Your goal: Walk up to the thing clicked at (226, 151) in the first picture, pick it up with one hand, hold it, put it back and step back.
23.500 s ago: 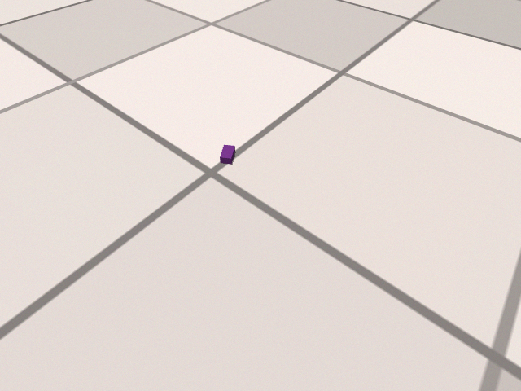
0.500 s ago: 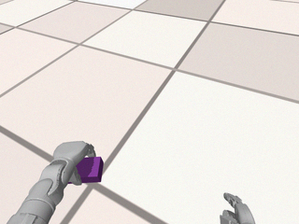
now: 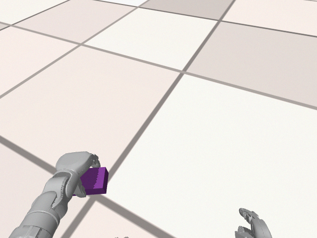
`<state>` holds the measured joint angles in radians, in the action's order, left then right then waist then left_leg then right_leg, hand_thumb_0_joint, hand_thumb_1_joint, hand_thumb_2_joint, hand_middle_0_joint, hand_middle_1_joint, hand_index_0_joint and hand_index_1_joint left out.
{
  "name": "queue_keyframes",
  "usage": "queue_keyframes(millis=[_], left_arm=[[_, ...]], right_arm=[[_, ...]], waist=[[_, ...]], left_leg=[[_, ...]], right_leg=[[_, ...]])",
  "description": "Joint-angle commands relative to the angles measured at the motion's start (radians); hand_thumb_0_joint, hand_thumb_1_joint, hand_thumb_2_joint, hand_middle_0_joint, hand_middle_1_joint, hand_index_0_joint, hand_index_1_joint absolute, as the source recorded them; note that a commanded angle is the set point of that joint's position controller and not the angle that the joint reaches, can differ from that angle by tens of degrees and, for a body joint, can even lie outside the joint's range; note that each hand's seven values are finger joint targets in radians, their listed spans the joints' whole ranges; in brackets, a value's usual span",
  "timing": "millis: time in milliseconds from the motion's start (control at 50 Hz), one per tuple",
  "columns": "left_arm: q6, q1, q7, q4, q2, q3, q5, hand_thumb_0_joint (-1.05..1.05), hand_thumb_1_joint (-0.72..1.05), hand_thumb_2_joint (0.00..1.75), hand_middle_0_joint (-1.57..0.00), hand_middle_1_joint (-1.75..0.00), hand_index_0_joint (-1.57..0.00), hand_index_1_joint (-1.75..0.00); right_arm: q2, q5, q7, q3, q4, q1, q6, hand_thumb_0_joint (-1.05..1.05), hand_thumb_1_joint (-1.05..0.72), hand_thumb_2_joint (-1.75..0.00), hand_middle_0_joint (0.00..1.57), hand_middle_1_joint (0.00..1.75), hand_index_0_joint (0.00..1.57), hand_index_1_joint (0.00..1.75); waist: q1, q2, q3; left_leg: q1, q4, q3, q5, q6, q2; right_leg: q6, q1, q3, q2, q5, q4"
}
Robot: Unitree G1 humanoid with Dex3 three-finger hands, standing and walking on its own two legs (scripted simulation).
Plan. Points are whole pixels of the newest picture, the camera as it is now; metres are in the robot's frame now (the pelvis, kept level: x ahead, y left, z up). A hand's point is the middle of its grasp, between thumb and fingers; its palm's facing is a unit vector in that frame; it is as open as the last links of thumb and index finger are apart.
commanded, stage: crouch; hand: left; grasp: from above
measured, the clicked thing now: (87, 181) +0.30 +0.22 -0.09
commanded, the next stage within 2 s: lower in 1.88 s
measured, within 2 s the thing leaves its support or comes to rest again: neither
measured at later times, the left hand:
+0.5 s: hand (95, 190) +0.34 +0.25 -0.25, palm faces -0.42 +0.06 -0.91, open 9.2 cm
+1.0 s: hand (105, 199) +0.38 +0.27 -0.47, palm faces -0.45 +0.01 -0.90, open 9.2 cm
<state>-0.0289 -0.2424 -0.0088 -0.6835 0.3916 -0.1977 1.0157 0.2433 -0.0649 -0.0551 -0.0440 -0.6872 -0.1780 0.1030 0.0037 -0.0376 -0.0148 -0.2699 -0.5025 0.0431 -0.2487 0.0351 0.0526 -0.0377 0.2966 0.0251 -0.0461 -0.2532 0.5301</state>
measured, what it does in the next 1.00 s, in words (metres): lowers itself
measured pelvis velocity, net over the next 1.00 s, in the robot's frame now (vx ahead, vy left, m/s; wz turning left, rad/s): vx -0.07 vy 0.02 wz -0.01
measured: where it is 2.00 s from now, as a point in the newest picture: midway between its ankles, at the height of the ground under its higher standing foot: outside the picture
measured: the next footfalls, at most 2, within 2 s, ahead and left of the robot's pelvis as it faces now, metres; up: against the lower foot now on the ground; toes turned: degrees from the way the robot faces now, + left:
none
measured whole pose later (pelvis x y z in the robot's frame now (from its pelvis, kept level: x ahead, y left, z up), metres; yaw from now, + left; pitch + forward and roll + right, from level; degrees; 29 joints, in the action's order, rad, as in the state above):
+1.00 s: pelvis -0.07 +0.02 -0.32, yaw -1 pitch +37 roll -5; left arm -0.17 -0.83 -0.36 -1.28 0.59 0.04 1.26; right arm 0.24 0.09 0.06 -0.03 -0.74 -0.17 -0.05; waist 0.20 -0.02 -0.16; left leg -2.00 -2.01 -0.10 -0.67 0.03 0.02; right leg -0.07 1.95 0.02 -0.04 -0.66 1.96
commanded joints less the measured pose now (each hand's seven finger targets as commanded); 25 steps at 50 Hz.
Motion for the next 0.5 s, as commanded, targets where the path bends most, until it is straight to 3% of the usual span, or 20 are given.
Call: queue_keyframes(millis=[0, 80, 120, 160, 200, 240, 300, 320, 340, 400, 440, 480], left_arm=[[-0.034, -0.23, -0.057, 0.09, 0.175, 0.079, 0.017, 0.0, 0.74, 0.51, -1.13, -0.4, -1.14, -0.39], [-0.073, -0.314, -0.134, 0.011, 0.193, 0.104, 0.039, 0.0, 0.8, 0.55, -1.18, -0.41, -1.18, -0.41], [-0.09, -0.383, -0.183, -0.003, 0.206, 0.112, 0.074, 0.0, 0.8, 0.54, -1.18, -0.41, -1.18, -0.41], [-0.103, -0.437, -0.239, -0.051, 0.181, 0.1, 0.109, 0.0, 0.81, 0.54, -1.16, -0.44, -1.17, -0.42], [-0.102, -0.465, -0.298, -0.12, 0.189, 0.114, 0.156, 0.0, 0.78, 0.55, -1.16, -0.42, -1.16, -0.42], [-0.1, -0.532, -0.343, -0.15, 0.187, 0.112, 0.179, 0.0, 0.79, 0.54, -1.15, -0.44, -1.17, -0.43], [-0.086, -0.624, -0.388, -0.22, 0.181, 0.108, 0.187, 0.0, 0.76, 0.55, -1.13, -0.44, -1.15, -0.43], [-0.077, -0.635, -0.399, -0.262, 0.206, 0.12, 0.19, 0.0, 0.74, 0.55, -1.13, -0.44, -1.14, -0.43], [-0.068, -0.616, -0.405, -0.326, 0.185, 0.109, 0.188, 0.0, 0.74, 0.53, -1.13, -0.43, -1.14, -0.42], [-0.046, -0.635, -0.42, -0.411, 0.231, 0.147, 0.174, 0.0, 0.71, 0.55, -1.1, -0.44, -1.11, -0.43], [-0.04, -0.736, -0.419, -0.339, 0.258, 0.157, 0.165, 0.0, 0.67, 0.56, -1.08, -0.42, -1.08, -0.42], [-0.033, -0.748, -0.411, -0.353, 0.258, 0.156, 0.162, 0.0, 0.69, 0.56, -1.08, -0.43, -1.09, -0.42]], right_arm=[[0.128, 0.009, -0.006, -0.044, 0.136, 0.058, -0.028, 0.0, -0.89, -0.9, 0.2, 0.3, 0.2, 0.3], [0.131, 0.026, 0.0, -0.045, 0.118, 0.04, -0.023, 0.0, -0.9, -0.9, 0.2, 0.3, 0.2, 0.3], [0.136, 0.037, 0.006, -0.056, 0.106, 0.018, -0.024, 0.0, -0.9, -0.9, 0.2, 0.3, 0.2, 0.3], [0.145, 0.051, 0.014, -0.067, 0.086, -0.003, -0.03, 0.0, -0.9, -0.9, 0.2, 0.3, 0.2, 0.3], [0.148, 0.064, 0.025, -0.078, 0.075, -0.034, -0.032, 0.0, -0.9, -0.9, 0.2, 0.3, 0.2, 0.3], [0.155, 0.07, 0.032, -0.084, 0.069, -0.049, -0.035, 0.0, -0.9, -0.9, 0.2, 0.3, 0.2, 0.3], [0.162, 0.079, 0.032, -0.089, 0.054, -0.073, -0.05, 0.0, -0.9, -0.9, 0.2, 0.3, 0.2, 0.3], [0.169, 0.084, 0.029, -0.089, 0.045, -0.085, -0.056, 0.0, -0.9, -0.9, 0.2, 0.3, 0.2, 0.3], [0.17, 0.088, 0.027, -0.09, 0.04, -0.089, -0.064, 0.0, -0.9, -0.9, 0.2, 0.3, 0.2, 0.3], [0.176, 0.098, 0.021, -0.094, 0.027, -0.105, -0.085, 0.0, -0.9, -0.9, 0.2, 0.3, 0.2, 0.3], [0.178, 0.104, 0.02, -0.096, 0.026, -0.116, -0.097, 0.0, -0.9, -0.9, 0.2, 0.3, 0.2, 0.3], [0.181, 0.109, 0.018, -0.095, 0.017, -0.121, -0.107, 0.0, -0.9, -0.9, 0.2, 0.3, 0.2, 0.3]], waist=[[0.004, 0.089, -0.165], [0.027, 0.076, -0.173], [0.039, 0.032, -0.242], [0.058, 0.043, -0.281], [0.064, 0.019, -0.342], [0.068, -0.001, -0.42], [0.094, -0.043, -0.478], [0.093, -0.043, -0.501], [0.105, -0.031, -0.492], [0.095, -0.012, -0.532], [0.102, -0.078, -0.639], [0.114, -0.076, -0.688]], left_leg=[[0.045, 0.025, 0.016, 0.169, -0.044, -0.07], [-0.048, -0.053, 0.011, 0.118, -0.041, -0.07], [-0.09, -0.129, 0.01, 0.119, -0.034, -0.067], [-0.181, -0.24, 0.0, 0.107, -0.029, -0.06], [-0.279, -0.349, 0.001, 0.079, -0.025, -0.061], [-0.366, -0.442, 0.003, 0.062, -0.025, -0.061], [-0.482, -0.552, -0.011, 0.021, -0.027, -0.053], [-0.51, -0.587, -0.018, 0.021, -0.028, -0.048], [-0.562, -0.615, -0.028, 0.001, -0.029, -0.047], [-0.719, -0.693, -0.043, -0.096, -0.033, -0.048], [-0.757, -0.755, -0.046, -0.123, -0.033, -0.048], [-0.793, -0.818, -0.059, -0.118, -0.034, -0.041]], right_leg=[[0.031, 0.002, -0.034, 0.055, 0.147, -0.076], [0.031, 0.09, -0.034, 0.052, 0.107, -0.008], [0.037, 0.162, -0.03, 0.053, 0.111, 0.071], [0.037, 0.264, -0.037, 0.057, 0.102, 0.168], [0.041, 0.362, -0.034, 0.052, 0.083, 0.262], [0.043, 0.433, -0.03, 0.048, 0.074, 0.345], [0.048, 0.583, -0.04, 0.056, 0.029, 0.459], [0.048, 0.63, -0.047, 0.059, 0.016, 0.495], [0.052, 0.676, -0.054, 0.06, -0.005, 0.532], [0.055, 0.758, -0.061, 0.057, -0.082, 0.624], [0.057, 0.823, -0.057, 0.052, -0.103, 0.688], [0.059, 0.882, -0.065, 0.051, -0.105, 0.761]])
